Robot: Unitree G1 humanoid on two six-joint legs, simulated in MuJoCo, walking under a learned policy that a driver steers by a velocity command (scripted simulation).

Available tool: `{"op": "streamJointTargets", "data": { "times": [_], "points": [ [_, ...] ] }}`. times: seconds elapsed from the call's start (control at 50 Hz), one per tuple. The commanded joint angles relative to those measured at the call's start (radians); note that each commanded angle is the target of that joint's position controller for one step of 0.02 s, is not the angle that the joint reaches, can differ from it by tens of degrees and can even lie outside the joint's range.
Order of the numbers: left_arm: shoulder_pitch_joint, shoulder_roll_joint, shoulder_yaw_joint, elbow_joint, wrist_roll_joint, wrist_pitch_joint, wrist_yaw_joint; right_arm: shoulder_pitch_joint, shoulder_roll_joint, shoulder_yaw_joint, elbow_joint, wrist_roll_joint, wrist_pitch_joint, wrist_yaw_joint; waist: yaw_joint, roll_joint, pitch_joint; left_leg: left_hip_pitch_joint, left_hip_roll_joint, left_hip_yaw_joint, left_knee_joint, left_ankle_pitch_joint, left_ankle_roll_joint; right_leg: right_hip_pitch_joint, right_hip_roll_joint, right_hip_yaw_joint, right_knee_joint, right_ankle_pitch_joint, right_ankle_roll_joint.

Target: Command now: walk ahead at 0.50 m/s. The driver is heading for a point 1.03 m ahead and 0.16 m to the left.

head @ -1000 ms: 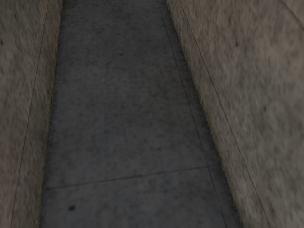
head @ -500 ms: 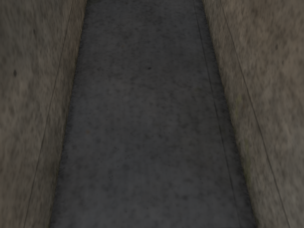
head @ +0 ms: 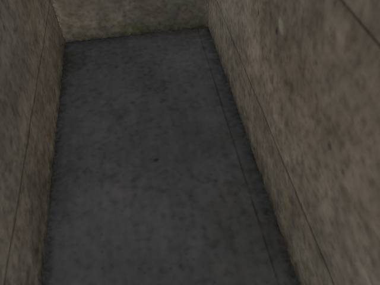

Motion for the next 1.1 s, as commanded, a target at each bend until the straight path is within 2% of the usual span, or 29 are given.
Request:
{"op": "streamJointTargets", "data": {
  "times": [0.02, 0.08, 0.14, 0.24, 0.3, 0.36, 0.4, 0.42, 0.44, 0.46, 0.48, 0.5, 0.52, 0.54, 0.58, 0.64, 0.72, 0.76, 0.84, 0.9, 0.92, 0.94, 0.96, 0.98, 1.0, 1.02, 1.04, 1.08, 1.1],
  "points": [
    [0.22, 0.142, 0.046, 0.035, -0.017, -0.013, 0.012, -0.043, -0.087, -0.011, -0.099, -0.005, -0.023, 0.013, 0.073, -0.048, -0.032, -0.492, 0.071, -0.108, 0.191, 0.168, 0.036, 0.409, -0.318, 0.496, -0.35, -0.249, -0.127],
    [0.261, 0.123, 0.035, 0.082, -0.043, -0.04, 0.026, -0.091, -0.07, -0.006, -0.104, -0.031, 0.032, 0.006, 0.042, -0.045, -0.018, -0.446, 0.077, -0.097, 0.066, 0.24, -0.022, 0.356, -0.28, 0.378, -0.373, 0.025, -0.109],
    [0.331, 0.161, 0.052, 0.115, -0.05, -0.061, 0.016, -0.166, -0.041, 0.005, -0.111, -0.047, 0.054, 0.016, 0.045, -0.053, 0.005, -0.533, 0.104, -0.069, -0.032, 0.285, -0.04, 0.361, -0.28, 0.294, -0.396, 0.169, -0.112],
    [0.389, 0.109, 0.044, 0.145, -0.066, -0.069, 0.016, -0.397, -0.028, 0.026, -0.154, -0.03, 0.053, 0.043, 0.089, -0.135, 0.043, -0.502, 0.126, 0.013, -0.299, 0.568, -0.052, 0.319, -0.192, 0.147, -0.446, 0.13, -0.064],
    [0.427, 0.105, 0.036, 0.162, -0.068, -0.079, 0.02, -0.479, -0.033, 0.032, -0.167, -0.037, 0.041, 0.062, 0.109, -0.128, 0.081, -0.412, 0.12, 0.049, -0.426, 0.665, -0.041, 0.312, -0.205, 0.112, -0.484, 0.185, -0.047],
    [0.419, 0.139, 0.039, 0.171, -0.055, -0.078, 0.017, -0.511, -0.056, 0.034, -0.165, -0.05, 0.031, 0.056, 0.129, -0.142, 0.069, -0.377, 0.11, 0.081, -0.495, 0.597, -0.028, 0.411, -0.219, 0.076, -0.412, 0.327, -0.051],
    [0.367, 0.157, 0.03, 0.16, -0.045, -0.064, 0.015, -0.385, -0.097, 0.02, -0.117, -0.053, 0.014, 0.042, 0.059, -0.158, 0.012, -0.193, 0.056, 0.106, -0.498, 0.48, -0.003, 0.42, -0.22, 0.068, -0.233, 0.635, -0.034],
    [0.376, 0.179, 0.034, 0.158, -0.052, -0.063, 0.011, -0.21, -0.131, 0.005, -0.053, -0.066, 0.003, 0.028, 0.003, -0.101, -0.052, -0.022, 0.023, 0.139, -0.508, 0.469, 0.009, 0.383, -0.181, 0.036, -0.024, 0.672, -0.03],
    [0.397, 0.17, 0.033, 0.143, -0.045, -0.066, 0.009, -0.013, -0.208, -0.025, -0.001, -0.086, -0.004, 0.005, -0.073, -0.019, -0.156, 0.212, 0.156, 0.015, -0.467, 0.346, 0.048, 0.206, -0.119, 0.005, 0.281, 0.45, -0.021],
    [0.626, 0.012, -0.008, 0.146, -0.078, -0.065, -0.004, 0.044, -0.339, -0.058, -0.02, -0.097, 0.007, -0.009, 0.01, 0.309, -0.362, 0.551, 0.499, -0.494, -0.527, 0.047, 0.245, -0.144, -0.004, 0.013, 0.734, -0.362, 0.002],
    [0.574, 0.077, 0.018, 0.172, -0.053, -0.064, 0.011, -0.005, -0.252, -0.039, -0.062, -0.053, 0.025, -0.011, -0.019, 0.269, -0.372, 0.419, 0.491, -0.688, -0.729, -0.112, 0.224, -0.185, 0.009, 0.127, 0.847, -0.384, -0.037],
    [0.395, 0.134, 0.036, 0.126, -0.049, -0.061, 0.003, -0.12, -0.192, -0.025, -0.079, -0.04, 0.03, -0.022, -0.007, 0.174, -0.226, 0.284, 0.382, -0.497, -0.75, -0.155, 0.16, -0.203, -0.048, 0.134, 0.808, -0.231, -0.049],
    [0.329, 0.126, 0.033, 0.099, -0.05, -0.064, 0.0, -0.181, -0.16, -0.017, -0.085, -0.043, 0.028, -0.028, 0.005, 0.114, -0.155, 0.191, 0.35, -0.388, -0.762, -0.008, 0.146, -0.197, -0.073, 0.118, 0.738, -0.157, -0.049],
    [0.319, 0.112, 0.029, 0.105, -0.034, -0.053, 0.0, -0.168, -0.135, -0.015, -0.082, -0.047, 0.021, -0.031, 0.012, 0.092, -0.107, 0.135, 0.341, -0.33, -0.764, 0.141, 0.148, -0.178, -0.089, 0.112, 0.69, -0.165, -0.043],
    [0.316, 0.07, 0.024, 0.101, -0.021, -0.017, 0.004, -0.152, -0.106, -0.006, -0.06, -0.041, 0.01, -0.031, 0.047, 0.064, -0.072, 0.022, 0.312, -0.24, -0.778, 0.316, 0.147, -0.075, -0.095, 0.105, 0.582, -0.185, -0.018],
    [0.214, 0.025, 0.013, 0.069, 0.002, 0.016, 0.001, -0.096, -0.13, -0.017, -0.064, -0.03, -0.015, -0.033, 0.055, 0.046, -0.053, 0.03, 0.311, -0.193, -0.832, 0.347, 0.156, -0.077, -0.087, 0.087, 0.397, -0.152, 0.005],
    [0.036, 0.046, 0.014, 0.008, -0.006, 0.03, -0.011, -0.071, -0.138, -0.024, -0.068, -0.009, -0.025, -0.026, 0.037, 0.083, 0.036, 0.003, 0.278, -0.139, -0.904, 0.253, 0.131, -0.107, -0.076, 0.057, 0.191, 0.028, 0.041],
    [0.02, 0.04, 0.008, -0.003, -0.026, 0.029, -0.012, -0.052, -0.135, -0.023, -0.051, -0.01, -0.027, -0.012, 0.033, 0.093, 0.054, 0.0, 0.261, -0.107, -0.913, 0.263, 0.131, -0.095, -0.084, 0.064, 0.137, 0.092, 0.053],
    [-0.123, 0.068, 0.01, -0.061, -0.028, 0.018, -0.013, 0.012, -0.164, -0.028, -0.024, -0.017, -0.022, -0.013, -0.021, 0.04, 0.096, 0.089, 0.272, -0.093, -0.9, 0.297, 0.139, -0.154, -0.081, 0.052, 0.048, 0.133, 0.065],
    [-0.109, 0.085, 0.008, -0.075, -0.031, 0.013, -0.006, 0.044, -0.182, -0.03, -0.002, -0.009, -0.017, -0.01, -0.009, 0.031, 0.114, 0.096, 0.277, -0.082, -0.848, 0.437, 0.113, -0.068, -0.056, 0.008, -0.026, 0.101, 0.046],
    [-0.053, 0.088, 0.008, -0.056, -0.033, 0.021, -0.006, 0.027, -0.195, -0.03, 0.002, -0.002, -0.016, -0.001, 0.028, 0.036, 0.076, 0.097, 0.257, -0.04, -0.776, 0.621, 0.105, 0.028, -0.034, -0.031, -0.05, 0.063, 0.028],
    [0.061, 0.097, 0.016, -0.013, -0.016, 0.018, 0.004, 0.004, -0.187, -0.028, -0.009, 0.013, -0.018, 0.002, 0.073, 0.006, 0.012, 0.079, 0.227, -0.001, -0.646, 0.852, 0.087, 0.187, 0.012, -0.073, -0.082, 0.054, 0.008],
    [0.222, 0.132, 0.033, 0.041, -0.002, 0.016, 0.011, 0.009, -0.166, -0.02, 0.0, 0.017, -0.02, 0.006, 0.135, -0.039, -0.089, 0.016, 0.168, 0.044, -0.446, 0.906, 0.06, 0.396, -0.001, -0.036, -0.087, 0.033, -0.021],
    [0.407, 0.205, 0.066, 0.075, 0.033, -0.005, 0.019, 0.033, -0.106, 0.003, -0.032, 0.018, -0.017, 0.003, 0.184, -0.129, -0.2, -0.139, 0.089, 0.091, -0.148, 0.549, 0.035, 0.574, -0.253, 0.265, -0.173, -0.186, -0.064],
    [0.45, 0.293, 0.082, 0.078, 0.023, -0.016, 0.016, 0.158, -0.012, 0.013, -0.026, 0.024, -0.012, 0.003, 0.123, -0.341, -0.265, -0.384, -0.072, 0.014, 0.151, -0.063, 0.025, 0.68, -0.47, 0.764, -0.346, -0.465, -0.189],
    [0.359, 0.204, 0.064, 0.071, -0.014, -0.012, 0.014, 0.042, -0.091, -0.004, -0.038, -0.004, -0.007, -0.004, 0.111, -0.167, -0.111, -0.512, -0.002, -0.092, 0.261, -0.012, 0.043, 0.587, -0.418, 0.727, -0.345, -0.518, -0.163],
    [0.272, 0.166, 0.05, 0.042, -0.029, -0.016, 0.016, -0.011, -0.109, -0.011, -0.059, -0.011, -0.01, -0.001, 0.094, -0.116, -0.03, -0.535, 0.023, -0.095, 0.268, 0.096, 0.058, 0.488, -0.392, 0.581, -0.358, -0.384, -0.142],
    [0.224, 0.136, 0.04, 0.049, -0.024, -0.029, 0.023, -0.073, -0.085, -0.004, -0.075, -0.026, 0.009, 0.002, 0.063, -0.028, -0.01, -0.515, 0.071, -0.107, 0.146, 0.199, 0.038, 0.42, -0.341, 0.385, -0.374, -0.104, -0.103],
    [0.235, 0.153, 0.042, 0.062, -0.028, -0.04, 0.036, -0.106, -0.078, 0.001, -0.08, -0.047, 0.035, 0.004, 0.056, 0.0, -0.025, -0.528, 0.073, -0.112, 0.128, 0.23, 0.024, 0.434, -0.336, 0.35, -0.388, -0.077, -0.087]
  ]
}}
